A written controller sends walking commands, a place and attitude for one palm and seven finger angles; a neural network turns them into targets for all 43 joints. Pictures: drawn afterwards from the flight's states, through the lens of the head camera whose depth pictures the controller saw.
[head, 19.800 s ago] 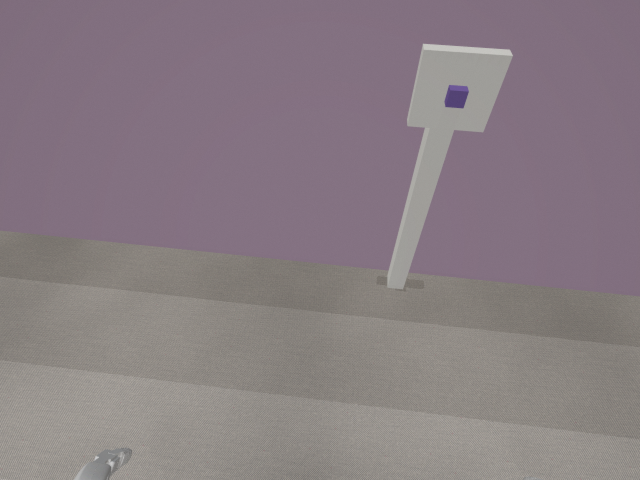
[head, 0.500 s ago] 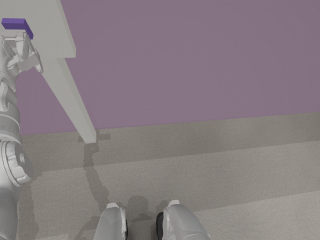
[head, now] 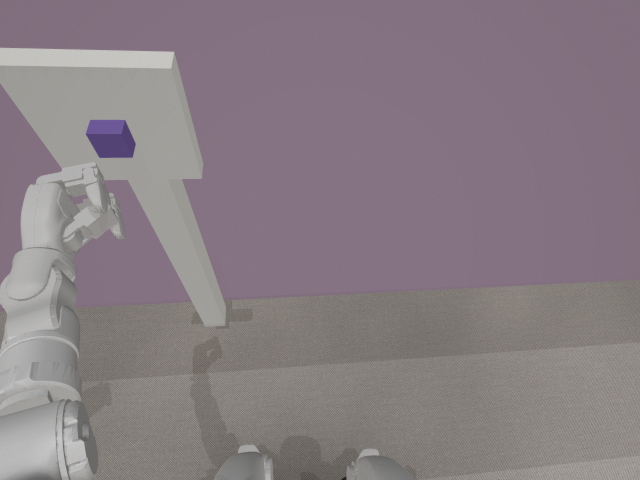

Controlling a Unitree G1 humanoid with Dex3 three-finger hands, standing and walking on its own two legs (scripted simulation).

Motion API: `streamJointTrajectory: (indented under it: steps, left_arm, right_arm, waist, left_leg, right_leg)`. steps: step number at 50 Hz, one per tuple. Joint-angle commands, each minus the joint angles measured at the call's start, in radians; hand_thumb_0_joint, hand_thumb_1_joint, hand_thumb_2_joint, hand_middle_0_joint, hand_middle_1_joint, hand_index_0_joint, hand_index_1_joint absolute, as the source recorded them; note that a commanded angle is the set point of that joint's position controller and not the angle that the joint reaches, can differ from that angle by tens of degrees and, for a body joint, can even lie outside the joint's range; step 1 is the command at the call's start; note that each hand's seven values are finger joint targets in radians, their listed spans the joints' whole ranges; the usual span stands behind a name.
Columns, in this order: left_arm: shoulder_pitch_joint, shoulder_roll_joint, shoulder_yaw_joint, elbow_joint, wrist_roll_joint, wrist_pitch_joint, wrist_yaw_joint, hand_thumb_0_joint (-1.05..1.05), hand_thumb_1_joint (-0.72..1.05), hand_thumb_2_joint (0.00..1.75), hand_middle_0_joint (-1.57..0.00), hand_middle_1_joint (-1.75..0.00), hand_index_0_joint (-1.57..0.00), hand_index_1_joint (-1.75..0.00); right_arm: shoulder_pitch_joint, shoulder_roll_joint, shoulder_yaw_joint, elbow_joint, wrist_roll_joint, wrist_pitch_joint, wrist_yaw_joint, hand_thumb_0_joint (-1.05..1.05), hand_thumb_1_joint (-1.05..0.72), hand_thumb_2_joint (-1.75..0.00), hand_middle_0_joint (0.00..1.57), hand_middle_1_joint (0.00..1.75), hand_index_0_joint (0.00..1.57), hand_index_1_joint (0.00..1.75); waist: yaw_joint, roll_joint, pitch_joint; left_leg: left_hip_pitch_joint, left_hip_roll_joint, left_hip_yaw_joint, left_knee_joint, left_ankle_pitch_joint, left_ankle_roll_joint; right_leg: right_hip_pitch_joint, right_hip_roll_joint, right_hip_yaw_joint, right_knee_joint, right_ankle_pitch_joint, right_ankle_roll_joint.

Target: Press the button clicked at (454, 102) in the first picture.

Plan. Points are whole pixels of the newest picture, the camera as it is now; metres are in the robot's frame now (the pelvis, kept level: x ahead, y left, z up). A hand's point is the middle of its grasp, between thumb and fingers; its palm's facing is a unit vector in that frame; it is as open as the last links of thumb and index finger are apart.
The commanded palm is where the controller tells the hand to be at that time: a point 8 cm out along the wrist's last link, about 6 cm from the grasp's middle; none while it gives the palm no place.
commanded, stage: pull the fist back off the button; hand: left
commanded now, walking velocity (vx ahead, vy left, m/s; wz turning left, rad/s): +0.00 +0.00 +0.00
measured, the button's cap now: (112, 137) +0.51 +0.26 +0.10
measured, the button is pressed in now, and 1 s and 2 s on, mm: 0 0 0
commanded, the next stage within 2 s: draw the hand back to the body in 0.34 s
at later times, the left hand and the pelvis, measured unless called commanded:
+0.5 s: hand (111, 245) +0.37 +0.24 +0.07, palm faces +0.09 -1.00 -0.01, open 3.1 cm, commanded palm +0.34 +0.28 +0.08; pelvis +0.00 -0.01 +0.00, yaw +3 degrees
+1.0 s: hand (71, 294) +0.29 +0.23 +0.13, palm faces +0.14 -0.98 -0.13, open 3.1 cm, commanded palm +0.24 +0.27 +0.15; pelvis +0.01 -0.02 +0.03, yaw +3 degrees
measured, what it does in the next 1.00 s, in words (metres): stands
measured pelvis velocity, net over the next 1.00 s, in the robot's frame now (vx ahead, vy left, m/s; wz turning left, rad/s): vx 0.01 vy -0.02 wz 0.05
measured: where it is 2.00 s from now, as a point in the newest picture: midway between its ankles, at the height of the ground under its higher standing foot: outside the picture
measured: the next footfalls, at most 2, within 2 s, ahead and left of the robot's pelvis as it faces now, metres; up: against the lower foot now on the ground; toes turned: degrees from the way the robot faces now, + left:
none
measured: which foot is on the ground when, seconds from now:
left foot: down 0.00-1.00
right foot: down 0.00-1.00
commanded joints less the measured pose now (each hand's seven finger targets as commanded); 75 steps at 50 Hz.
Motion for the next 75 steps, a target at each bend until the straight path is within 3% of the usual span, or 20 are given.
streamJointTrajectory:
  steps: [1, 4, 7, 10, 11, 22, 24, 27, 30, 35, 47, 48, 49, 50, 54, 55, 60, 64, 70, 75]
  left_arm:
    - [-0.237, 0.162, -0.021, -0.349, -0.049, -0.062, -0.009, 0.0, 0.9, 0.9, -1.3, -1.5, -1.3, -1.5]
    - [-0.188, 0.123, -0.051, -0.416, -0.058, -0.051, 0.003, 0.0, 0.9, 0.9, -1.3, -1.5, -1.3, -1.5]
    - [-0.097, 0.112, -0.044, -0.482, -0.062, -0.042, 0.022, 0.0, 0.9, 0.9, -1.3, -1.5, -1.3, -1.5]
    - [-0.025, 0.117, -0.026, -0.509, -0.064, -0.032, 0.042, 0.0, 0.9, 0.9, -1.3, -1.5, -1.3, -1.5]
    - [-0.017, 0.112, -0.031, -0.525, -0.06, -0.029, 0.046, 0.0, 0.9, 0.9, -1.3, -1.5, -1.3, -1.5]
    - [-0.177, 0.06, -0.105, -0.462, -0.051, -0.036, 0.021, 0.0, 0.9, 0.9, -1.3, -1.5, -1.3, -1.5]
    - [-0.103, 0.107, -0.063, -0.501, -0.059, -0.022, 0.012, 0.0, 0.9, 0.9, -1.3, -1.5, -1.3, -1.5]
    - [-0.014, 0.138, -0.031, -0.551, -0.075, 0.011, 0.014, 0.0, 0.9, 0.9, -1.3, -1.5, -1.3, -1.5]
    - [0.075, 0.184, 0.027, -0.578, -0.095, 0.044, 0.028, 0.0, 0.9, 0.9, -1.3, -1.5, -1.3, -1.5]
    - [0.168, 0.122, -0.008, -0.681, -0.113, 0.071, 0.042, 0.0, 0.9, 0.9, -1.3, -1.5, -1.3, -1.5]
    - [0.375, 0.084, -0.035, -0.981, -0.147, 0.159, 0.029, 0.0, 0.9, 0.9, -1.3, -1.5, -1.3, -1.5]
    - [0.363, 0.204, -0.022, -1.059, 0.022, 0.167, 0.183, 0.0, 0.9, 0.9, -1.3, -1.5, -1.3, -1.5]
    - [0.469, 0.085, -0.079, -1.042, 0.036, 0.191, 0.257, 0.0, 0.9, 0.9, -1.3, -1.5, -1.3, -1.5]
    - [0.494, 0.061, -0.098, -1.09, 0.043, 0.203, 0.296, 0.0, 0.9, 0.9, -1.3, -1.5, -1.3, -1.5]
    - [0.605, 0.05, -0.111, -1.217, 0.097, 0.234, 0.391, 0.0, 0.9, 0.9, -1.3, -1.5, -1.3, -1.5]
    - [0.623, 0.057, -0.108, -1.221, 0.102, 0.241, 0.404, 0.0, 0.9, 0.9, -1.3, -1.5, -1.3, -1.5]
    - [0.687, 0.047, -0.1, -1.295, 0.122, 0.26, 0.437, 0.0, 0.9, 0.9, -1.3, -1.5, -1.3, -1.5]
    - [0.73, 0.023, -0.108, -1.36, 0.133, 0.262, 0.446, 0.0, 0.9, 0.9, -1.3, -1.5, -1.3, -1.5]
    - [0.905, 0.028, -0.072, -1.429, 0.128, 0.266, 0.441, 0.0, 0.9, 0.9, -1.3, -1.5, -1.3, -1.5]
    - [0.98, 0.048, -0.028, -1.52, 0.13, 0.254, 0.439, 0.0, 0.9, 0.9, -1.3, -1.5, -1.3, -1.5]
  right_arm:
    - [0.055, -0.161, -0.073, -0.093, 0.007, -0.035, -0.017, 0.0, -0.9, -0.9, 0.2, 0.3, 0.2, 0.3]
    - [0.039, -0.157, -0.077, -0.09, 0.009, -0.046, -0.016, 0.0, -0.9, -0.9, 0.2, 0.3, 0.2, 0.3]
    - [0.019, -0.151, -0.077, -0.101, 0.008, -0.06, -0.015, 0.0, -0.9, -0.9, 0.2, 0.3, 0.2, 0.3]
    - [0.0, -0.15, -0.075, -0.109, 0.007, -0.069, -0.016, 0.0, -0.9, -0.9, 0.2, 0.3, 0.2, 0.3]
    - [-0.01, -0.146, -0.072, -0.113, 0.008, -0.071, -0.017, 0.0, -0.9, -0.9, 0.2, 0.3, 0.2, 0.3]
    - [-0.047, -0.147, -0.06, -0.079, 0.007, -0.091, -0.037, 0.0, -0.9, -0.9, 0.2, 0.3, 0.2, 0.3]
    - [-0.059, -0.152, -0.061, -0.102, 0.012, -0.093, -0.038, 0.0, -0.9, -0.9, 0.2, 0.3, 0.2, 0.3]
    - [-0.081, -0.144, -0.055, -0.131, 0.021, -0.095, -0.039, 0.0, -0.9, -0.9, 0.2, 0.3, 0.2, 0.3]
    - [-0.1, -0.14, -0.05, -0.152, 0.028, -0.098, -0.045, 0.0, -0.9, -0.9, 0.2, 0.3, 0.2, 0.3]
    - [-0.129, -0.126, -0.046, -0.176, 0.038, -0.123, -0.051, 0.0, -0.9, -0.9, 0.2, 0.3, 0.2, 0.3]
    - [-0.192, -0.116, -0.037, -0.192, 0.05, -0.22, -0.075, 0.0, -0.9, -0.9, 0.2, 0.3, 0.2, 0.3]
    - [-0.219, -0.114, -0.046, -0.173, 0.027, -0.209, -0.08, 0.0, -0.9, -0.9, 0.2, 0.3, 0.2, 0.3]
    - [-0.223, -0.094, -0.04, -0.178, 0.024, -0.209, -0.082, 0.0, -0.9, -0.9, 0.2, 0.3, 0.2, 0.3]
    - [-0.226, -0.097, -0.04, -0.182, 0.026, -0.213, -0.082, 0.0, -0.9, -0.9, 0.2, 0.3, 0.2, 0.3]
    - [-0.237, -0.087, -0.034, -0.163, 0.021, -0.202, -0.078, 0.0, -0.9, -0.9, 0.2, 0.3, 0.2, 0.3]
    - [-0.239, -0.089, -0.033, -0.155, 0.015, -0.201, -0.078, 0.0, -0.9, -0.9, 0.2, 0.3, 0.2, 0.3]
    - [-0.262, -0.082, -0.029, -0.146, 0.005, -0.197, -0.076, 0.0, -0.9, -0.9, 0.2, 0.3, 0.2, 0.3]
    - [-0.276, -0.071, -0.023, -0.145, 0.002, -0.197, -0.07, 0.0, -0.9, -0.9, 0.2, 0.3, 0.2, 0.3]
    - [-0.291, -0.068, -0.027, -0.141, -0.011, -0.2, -0.058, 0.0, -0.9, -0.9, 0.2, 0.3, 0.2, 0.3]
    - [-0.305, -0.058, -0.03, -0.146, -0.012, -0.199, -0.052, 0.0, -0.9, -0.9, 0.2, 0.3, 0.2, 0.3]
  waist:
    - [0.014, 0.149, -0.398]
    - [0.011, 0.113, -0.38]
    - [0.032, 0.12, -0.384]
    - [0.042, 0.071, -0.364]
    - [0.046, 0.096, -0.366]
    - [0.008, 0.085, -0.338]
    - [0.045, 0.112, -0.388]
    - [0.066, 0.083, -0.392]
    - [0.087, 0.041, -0.334]
    - [0.078, 0.035, -0.241]
    - [0.092, 0.056, -0.176]
    - [0.133, 0.04, -0.162]
    - [0.111, 0.018, -0.103]
    - [0.113, -0.03, -0.092]
    - [0.115, 0.071, -0.1]
    - [0.117, 0.034, -0.09]
    - [0.124, 0.012, -0.051]
    - [0.129, 0.059, -0.025]
    - [0.152, -0.01, -0.015]
    - [0.162, 0.019, 0.001]
  left_leg:
    - [0.464, 0.002, -0.094, -0.127, 0.545, -0.03]
    - [0.488, 0.008, -0.11, -0.131, 0.598, -0.039]
    - [0.495, 0.005, -0.109, -0.134, 0.655, -0.046]
    - [0.458, 0.0, -0.1, -0.138, 0.627, -0.041]
    - [0.458, -0.003, -0.096, -0.141, 0.633, -0.045]
    - [0.428, -0.016, -0.104, -0.134, 0.425, -0.043]
    - [0.447, -0.019, -0.102, -0.155, 0.413, -0.043]
    - [0.426, -0.024, -0.09, -0.185, 0.395, -0.033]
    - [0.362, -0.028, -0.075, -0.218, 0.344, -0.023]
    - [0.372, -0.03, -0.062, -0.263, 0.283, -0.016]
    - [0.492, -0.032, -0.074, -0.328, 0.288, -0.013]
    - [0.518, -0.031, -0.071, -0.364, 0.291, -0.005]
    - [0.524, -0.025, -0.061, -0.39, 0.265, -0.009]
    - [0.52, -0.023, -0.069, -0.398, 0.261, -0.009]
    - [0.62, -0.02, -0.054, -0.431, 0.345, -0.013]
    - [0.622, -0.019, -0.053, -0.441, 0.354, -0.009]
    - [0.677, -0.021, -0.045, -0.485, 0.423, -0.008]
    - [0.726, -0.022, -0.046, -0.519, 0.46, -0.013]
    - [0.746, -0.02, -0.039, -0.54, 0.537, -0.01]
    - [0.752, -0.021, -0.033, -0.555, 0.54, -0.014]
  right_leg:
    - [0.092, 0.028, 0.005, -0.087, 0.342, -0.026]
    - [0.095, 0.027, -0.003, -0.088, 0.356, -0.022]
    - [0.128, 0.019, -0.003, -0.084, 0.391, -0.022]
    - [0.161, 0.016, -0.002, -0.084, 0.402, -0.021]
    - [0.165, 0.012, 0.002, -0.082, 0.41, -0.02]
    - [0.113, 0.007, 0.004, -0.086, 0.296, -0.026]
    - [0.167, 0.005, 0.007, -0.097, 0.291, -0.031]
    - [0.249, 0.005, 0.011, -0.122, 0.315, -0.028]
    - [0.32, 0.006, 0.015, -0.149, 0.312, -0.025]
    - [0.339, 0.006, 0.018, -0.203, 0.277, -0.021]
    - [0.379, -0.006, 0.007, -0.272, 0.287, -0.014]
    - [0.408, -0.035, 0.055, -0.342, 0.273, -0.033]
    - [0.402, -0.041, 0.046, -0.362, 0.256, -0.028]
    - [0.412, -0.039, 0.042, -0.371, 0.254, -0.026]
    - [0.491, -0.044, 0.033, -0.391, 0.34, -0.029]
    - [0.512, -0.041, 0.036, -0.407, 0.355, -0.028]
    - [0.57, -0.04, 0.029, -0.446, 0.418, -0.024]
    - [0.593, -0.038, 0.023, -0.469, 0.426, -0.025]
    - [0.656, -0.035, 0.022, -0.498, 0.502, -0.019]
    - [0.676, -0.034, 0.021, -0.516, 0.507, -0.018]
